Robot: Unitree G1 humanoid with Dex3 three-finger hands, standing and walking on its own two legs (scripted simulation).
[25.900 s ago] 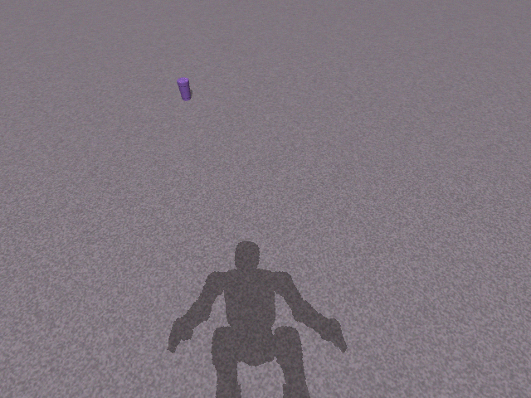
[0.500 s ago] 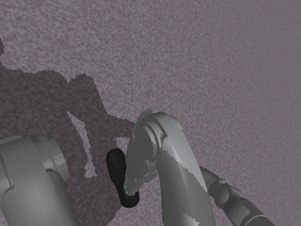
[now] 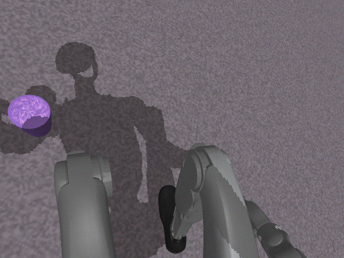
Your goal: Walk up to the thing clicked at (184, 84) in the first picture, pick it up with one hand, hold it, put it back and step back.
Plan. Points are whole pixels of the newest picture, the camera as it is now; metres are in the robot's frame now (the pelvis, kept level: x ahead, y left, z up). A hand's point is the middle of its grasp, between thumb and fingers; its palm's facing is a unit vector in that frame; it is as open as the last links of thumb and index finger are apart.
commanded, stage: home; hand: left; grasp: from the side
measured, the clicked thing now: (35, 120) +0.43 +0.29 -0.24
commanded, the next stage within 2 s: none
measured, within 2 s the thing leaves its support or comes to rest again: neither
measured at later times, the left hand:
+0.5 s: hand out of the picture +0.28 +0.34 +0.07, palm faces +0.29 -0.82 -0.50, open 17.2 cm
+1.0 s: hand out of the picture +0.25 +0.25 +0.28, palm faces +0.30 -0.88 -0.36, open 17.3 cm
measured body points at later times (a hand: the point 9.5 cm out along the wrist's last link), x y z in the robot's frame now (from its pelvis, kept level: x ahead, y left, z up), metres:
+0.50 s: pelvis +0.02 -0.02 +0.16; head +0.22 +0.04 +0.56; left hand +0.27 +0.38 +0.10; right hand +0.23 -0.24 +0.03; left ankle +0.08 +0.12 -0.28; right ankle +0.13 -0.13 -0.28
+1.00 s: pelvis +0.09 +0.00 +0.37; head +0.16 +0.03 +0.81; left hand +0.23 +0.30 +0.31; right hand +0.29 -0.21 +0.28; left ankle +0.08 +0.12 -0.28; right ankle +0.13 -0.13 -0.28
